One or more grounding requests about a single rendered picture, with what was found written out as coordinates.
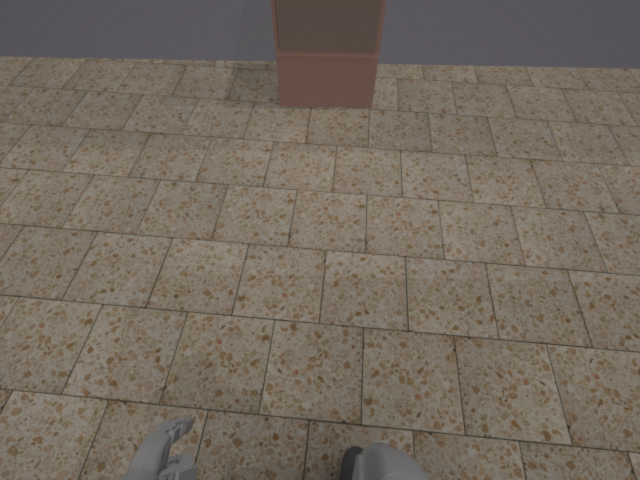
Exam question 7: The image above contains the cupboard door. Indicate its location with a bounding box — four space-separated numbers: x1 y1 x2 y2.
276 0 382 53

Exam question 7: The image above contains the left robot hand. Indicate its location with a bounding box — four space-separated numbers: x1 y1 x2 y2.
127 417 198 480

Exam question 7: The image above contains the right robot foot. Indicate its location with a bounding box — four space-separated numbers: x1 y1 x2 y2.
341 446 364 480

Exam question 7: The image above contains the robot right thigh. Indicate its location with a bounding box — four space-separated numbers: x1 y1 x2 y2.
354 446 431 480

